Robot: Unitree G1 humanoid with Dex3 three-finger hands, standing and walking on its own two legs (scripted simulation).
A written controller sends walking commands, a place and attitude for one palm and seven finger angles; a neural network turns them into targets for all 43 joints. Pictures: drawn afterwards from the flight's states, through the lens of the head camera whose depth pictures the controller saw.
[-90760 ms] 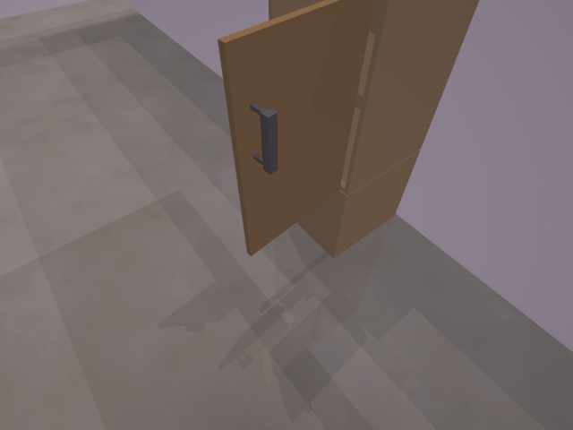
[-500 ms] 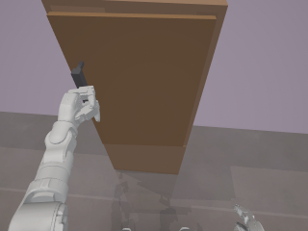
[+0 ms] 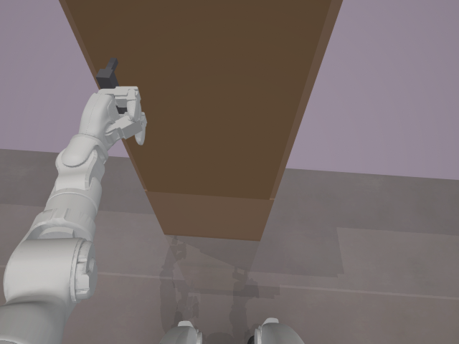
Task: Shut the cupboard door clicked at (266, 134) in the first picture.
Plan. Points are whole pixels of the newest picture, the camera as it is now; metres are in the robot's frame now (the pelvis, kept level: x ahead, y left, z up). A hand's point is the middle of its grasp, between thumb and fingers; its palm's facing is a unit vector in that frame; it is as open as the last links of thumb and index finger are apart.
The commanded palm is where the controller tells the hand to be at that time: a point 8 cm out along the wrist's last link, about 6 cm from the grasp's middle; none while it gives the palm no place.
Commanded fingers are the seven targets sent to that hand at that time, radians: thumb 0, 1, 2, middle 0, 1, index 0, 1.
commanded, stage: pull the fist back off the door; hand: left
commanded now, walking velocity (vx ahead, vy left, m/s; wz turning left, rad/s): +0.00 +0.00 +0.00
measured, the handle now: (120, 97) +0.54 +0.20 +0.10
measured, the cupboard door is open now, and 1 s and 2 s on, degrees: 0 0 0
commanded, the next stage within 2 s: draw the hand back to the body in 0.98 s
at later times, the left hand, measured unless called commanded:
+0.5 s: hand (159, 120) +0.47 +0.12 +0.11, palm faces -0.06 -1.00 +0.01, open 3.1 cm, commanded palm +0.44 +0.18 +0.11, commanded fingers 0.00 0.90 0.90 -1.30 -1.50 -1.30 -1.50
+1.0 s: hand (144, 160) +0.39 +0.13 +0.10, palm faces -0.05 -1.00 -0.01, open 3.1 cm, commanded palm +0.37 +0.19 +0.11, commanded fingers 0.00 0.90 0.90 -1.30 -1.50 -1.30 -1.50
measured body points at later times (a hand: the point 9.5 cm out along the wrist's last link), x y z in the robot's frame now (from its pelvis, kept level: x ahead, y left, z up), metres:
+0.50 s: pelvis -0.03 +0.00 -0.01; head +0.05 +0.01 +0.43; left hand +0.47 +0.17 +0.11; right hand +0.02 -0.26 -0.12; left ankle +0.04 +0.11 -0.69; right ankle +0.05 -0.11 -0.69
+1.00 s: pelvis +0.04 +0.00 +0.02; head +0.07 -0.01 +0.47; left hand +0.39 +0.19 +0.10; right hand +0.19 -0.25 -0.07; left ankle +0.04 +0.11 -0.69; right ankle +0.05 -0.11 -0.69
